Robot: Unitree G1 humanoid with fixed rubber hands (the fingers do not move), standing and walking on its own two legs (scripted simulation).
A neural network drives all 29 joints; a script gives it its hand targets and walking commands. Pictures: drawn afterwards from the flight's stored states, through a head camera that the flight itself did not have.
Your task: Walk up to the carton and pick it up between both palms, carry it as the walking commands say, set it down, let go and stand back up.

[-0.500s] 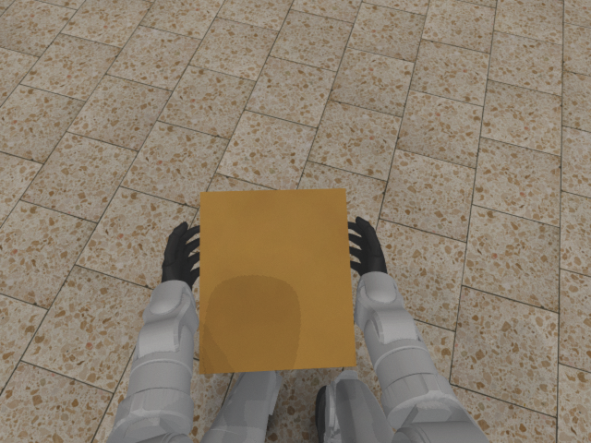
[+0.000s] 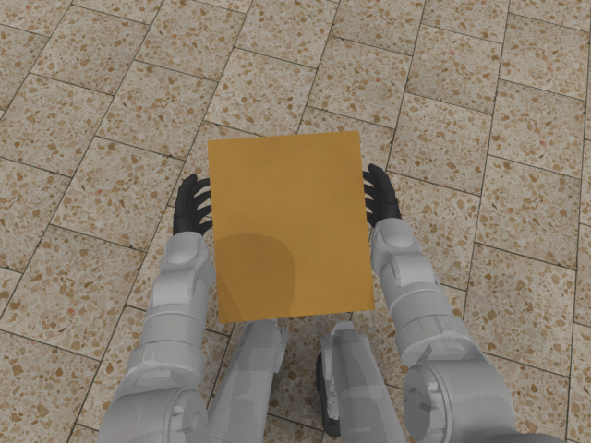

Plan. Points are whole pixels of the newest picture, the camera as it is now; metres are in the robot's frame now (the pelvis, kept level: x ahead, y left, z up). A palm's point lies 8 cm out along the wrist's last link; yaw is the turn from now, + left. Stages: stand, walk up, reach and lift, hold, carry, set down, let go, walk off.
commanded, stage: set down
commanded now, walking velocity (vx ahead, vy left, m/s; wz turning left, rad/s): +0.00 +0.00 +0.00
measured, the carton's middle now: (287, 230) +0.41 +0.05 -0.15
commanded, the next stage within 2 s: none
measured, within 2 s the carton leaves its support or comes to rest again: neither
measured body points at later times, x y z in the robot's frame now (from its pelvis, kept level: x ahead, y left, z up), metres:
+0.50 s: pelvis -0.01 -0.03 -0.07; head +0.23 -0.03 +0.31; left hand +0.39 +0.20 -0.16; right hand +0.45 -0.07 -0.17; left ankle +0.09 +0.12 -0.57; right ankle +0.08 -0.10 -0.57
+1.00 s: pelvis -0.07 +0.00 -0.15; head +0.26 +0.04 +0.15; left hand +0.41 +0.21 -0.28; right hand +0.46 -0.06 -0.28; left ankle +0.09 +0.12 -0.57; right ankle +0.08 -0.10 -0.57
